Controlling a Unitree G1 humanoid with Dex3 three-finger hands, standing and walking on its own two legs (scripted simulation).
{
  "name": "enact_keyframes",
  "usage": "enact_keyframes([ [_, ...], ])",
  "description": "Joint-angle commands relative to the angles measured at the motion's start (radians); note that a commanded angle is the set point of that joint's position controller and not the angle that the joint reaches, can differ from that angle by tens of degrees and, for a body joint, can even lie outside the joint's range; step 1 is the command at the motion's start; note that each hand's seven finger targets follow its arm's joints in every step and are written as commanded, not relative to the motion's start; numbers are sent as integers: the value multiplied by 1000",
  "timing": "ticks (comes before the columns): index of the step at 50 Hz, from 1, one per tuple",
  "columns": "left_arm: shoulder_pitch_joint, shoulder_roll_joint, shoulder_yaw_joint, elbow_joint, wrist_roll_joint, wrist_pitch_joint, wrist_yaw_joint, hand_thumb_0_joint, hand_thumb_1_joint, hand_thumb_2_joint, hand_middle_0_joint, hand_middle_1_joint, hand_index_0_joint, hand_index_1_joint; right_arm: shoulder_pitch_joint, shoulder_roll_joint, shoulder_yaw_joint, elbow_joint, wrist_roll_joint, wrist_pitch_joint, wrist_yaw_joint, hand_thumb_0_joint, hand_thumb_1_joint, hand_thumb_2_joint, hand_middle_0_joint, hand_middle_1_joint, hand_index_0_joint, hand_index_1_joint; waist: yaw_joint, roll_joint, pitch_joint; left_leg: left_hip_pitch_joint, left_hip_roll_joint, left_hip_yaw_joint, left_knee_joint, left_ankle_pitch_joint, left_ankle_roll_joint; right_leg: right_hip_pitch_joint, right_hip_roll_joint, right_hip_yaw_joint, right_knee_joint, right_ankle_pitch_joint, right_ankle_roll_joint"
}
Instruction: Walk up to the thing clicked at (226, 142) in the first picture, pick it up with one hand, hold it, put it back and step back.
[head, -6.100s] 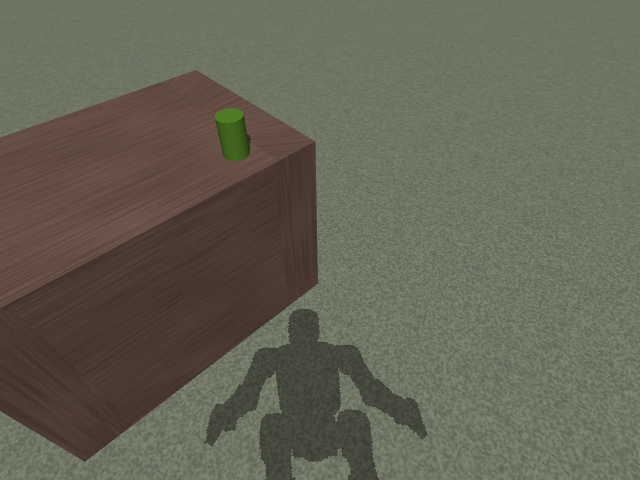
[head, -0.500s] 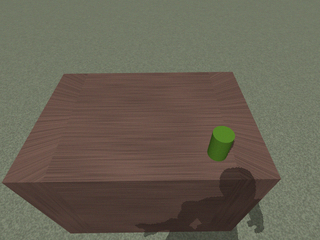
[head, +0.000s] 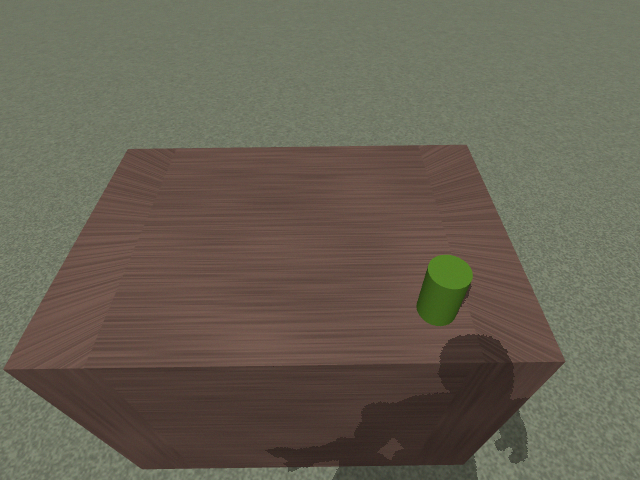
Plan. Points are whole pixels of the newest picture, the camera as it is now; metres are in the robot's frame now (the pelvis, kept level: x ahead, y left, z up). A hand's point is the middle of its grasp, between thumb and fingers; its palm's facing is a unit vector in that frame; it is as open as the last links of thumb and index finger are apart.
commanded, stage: stand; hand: right
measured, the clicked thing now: (442, 291) +0.44 -0.20 -0.08
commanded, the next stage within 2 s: rise first in 0.16 s
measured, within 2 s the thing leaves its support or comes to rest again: neither
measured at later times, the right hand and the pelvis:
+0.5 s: hand out of the picture +0.17 -0.24 -0.13, palm faces +0.19 +0.93 -0.31, open 11.0 cm; pelvis -0.01 +0.00 -0.01, yaw +0 degrees
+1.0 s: hand (545, 451) +0.18 -0.25 -0.05, palm faces +0.29 +0.89 -0.35, open 17.2 cm; pelvis +0.01 +0.01 -0.01, yaw -1 degrees
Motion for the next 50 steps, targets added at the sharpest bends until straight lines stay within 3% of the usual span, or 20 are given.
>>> enact_keyframes([
  [1,-30,217,40,-51,2,-19,17,0,900,900,-200,-300,-200,-301,-35,-219,-40,-52,-3,-22,-16,0,-900,-900,200,300,200,300,6,8,-88,10,115,-84,-36,159,31,27,-107,88,-47,162,-34],
  [12,-28,214,41,-51,1,-20,19,0,900,900,-200,-300,-200,-301,-26,-218,-39,-54,-2,-20,-18,0,-900,-900,200,300,200,300,4,4,-76,5,111,-80,-37,158,30,30,-107,91,-54,171,-32],
  [13,-27,219,42,-53,2,-20,18,0,820,820,-120,-220,-120,-221,-27,-216,-39,-56,-3,-21,-18,0,-820,-820,120,220,120,220,3,4,-85,15,114,-78,-33,161,32,29,-109,88,-47,172,-36],
  [14,-378,55,38,-404,-84,-129,28,0,740,740,-40,-140,-40,-141,-378,-27,-13,-407,74,-95,-27,0,-740,-740,70,140,61,140,18,-58,-91,-130,-22,24,76,92,21,-97,19,-5,50,93,-23],
  [15,-315,75,26,-411,-105,-147,48,0,660,660,-21,-60,-8,-61,-359,-71,-19,-454,109,-137,-48,0,-660,-660,68,60,61,60,-18,9,-144,-61,-26,29,40,42,24,-33,11,2,17,55,-23],
  [16,-197,155,67,-326,-106,-135,65,0,580,580,-18,-38,-3,-55,-199,-183,-83,-316,103,-125,-70,0,-580,-580,66,46,59,46,-12,36,-69,-94,-25,32,28,-11,23,-72,15,2,14,11,-27],
  [17,-133,216,129,-261,-100,-116,76,0,500,500,-23,-43,-12,-55,-139,-221,-133,-222,95,-105,-83,0,-500,-500,67,45,60,45,-6,21,-57,-143,-24,35,62,-8,20,-115,20,-7,39,13,-28],
  [20,-139,153,143,-260,-79,-118,89,0,260,260,-29,-43,-26,-46,-172,-177,-152,-271,71,-119,-94,0,-260,-260,64,47,59,47,-8,-23,-212,-126,-19,25,111,67,29,-89,21,-6,86,101,-22],
  [22,-19,162,201,-289,-46,-112,84,0,127,194,-38,-51,-43,-45,15,-207,-236,-339,47,-110,-91,0,-127,-187,64,47,58,47,-22,-16,-274,-94,-23,27,119,133,32,-81,29,-8,87,157,-26],
  [23,55,125,192,-262,-43,-103,82,0,78,165,-42,-55,-53,-43,89,-183,-232,-313,45,-99,-89,0,-70,-172,62,47,58,47,-14,-10,-259,-76,-30,33,111,171,28,-67,27,-10,82,192,-24],
  [26,24,110,190,-365,-40,-92,85,0,-74,120,-48,-56,-59,-44,39,-164,-224,-476,49,-93,-91,0,74,-138,59,49,56,49,-10,-35,-265,-60,-34,35,98,231,24,-48,30,-14,74,241,-21],
  [29,-31,28,137,-435,-46,-87,83,0,-241,95,-52,-54,-57,-49,-15,-95,-181,-593,57,-90,-87,0,238,-107,53,52,53,52,-7,-34,-213,-78,-34,36,79,172,26,-70,21,-15,58,180,-22],
  [34,-76,68,154,-571,-38,-102,107,0,-478,69,-64,-61,-60,-64,-6,-134,-209,-713,47,-101,-98,0,408,-74,48,54,50,54,-7,7,-225,-68,-24,34,64,146,21,-38,26,-11,53,154,-31],
  [36,-37,58,145,-585,-38,-104,115,0,-518,50,-65,-64,-65,-63,2,-167,-238,-765,45,-107,-106,0,470,-61,46,55,49,55,-13,-7,-212,-59,-20,34,65,161,21,-27,29,-14,53,170,-29],
  [38,-19,40,133,-639,-37,-108,117,0,-527,47,-64,-65,-66,-63,49,-131,-219,-816,47,-112,-104,0,494,-58,45,55,48,55,-12,4,-216,-42,-17,36,65,184,17,-13,32,-15,54,189,-31],
  [39,17,32,134,-617,-37,-104,118,0,-526,48,-64,-64,-66,-62,73,-160,-253,-829,45,-112,-108,0,493,-58,45,55,48,56,-22,5,-197,-41,-15,37,64,192,14,-19,34,-15,55,198,-32],
  [40,25,5,109,-636,-37,-103,115,0,-526,46,-62,-63,-64,-61,101,-142,-243,-825,43,-112,-106,0,513,-55,44,56,47,56,-20,4,-187,-37,-14,36,62,193,14,-16,35,-20,52,197,-33],
  [42,39,12,120,-616,-34,-97,116,0,-531,44,-61,-61,-63,-58,118,-163,-271,-861,44,-115,-106,0,525,-53,43,56,47,57,-29,-23,-178,-30,-9,34,61,213,10,-11,40,-21,54,211,-33],
  [48,106,21,146,-592,-33,-88,103,0,-531,41,-58,-59,-61,-55,184,-116,-259,-956,48,-109,-88,0,558,-46,42,57,47,57,-10,-12,-138,-47,-17,49,62,227,11,9,32,-20,44,229,-32],
  [50,44,35,151,-644,-34,-92,101,0,-532,45,-58,-60,-61,-56,155,-138,-281,-1028,50,-116,-88,0,554,-48,43,57,47,57,-21,-24,-147,-39,-16,50,58,218,14,13,32,-17,40,230,-28],
])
